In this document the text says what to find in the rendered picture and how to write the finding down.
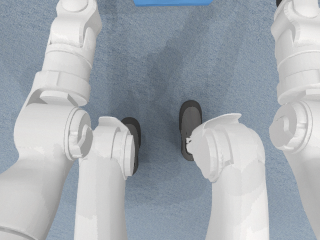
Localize left robot forearm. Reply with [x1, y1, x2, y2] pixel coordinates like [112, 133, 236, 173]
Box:
[13, 0, 102, 149]

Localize robot right upper arm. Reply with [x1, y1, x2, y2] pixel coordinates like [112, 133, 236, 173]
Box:
[269, 99, 320, 240]

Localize robot shin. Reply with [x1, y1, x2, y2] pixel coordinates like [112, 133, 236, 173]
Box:
[78, 116, 131, 166]
[186, 113, 266, 169]

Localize robot left upper arm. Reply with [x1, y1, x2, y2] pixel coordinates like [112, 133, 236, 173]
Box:
[0, 103, 93, 240]

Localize robot left shin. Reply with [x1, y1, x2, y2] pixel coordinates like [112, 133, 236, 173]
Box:
[78, 116, 131, 166]

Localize robot right shin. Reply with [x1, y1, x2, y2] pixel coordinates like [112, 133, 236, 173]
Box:
[186, 113, 266, 169]

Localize right robot forearm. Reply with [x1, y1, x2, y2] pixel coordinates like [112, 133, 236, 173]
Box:
[270, 0, 320, 106]

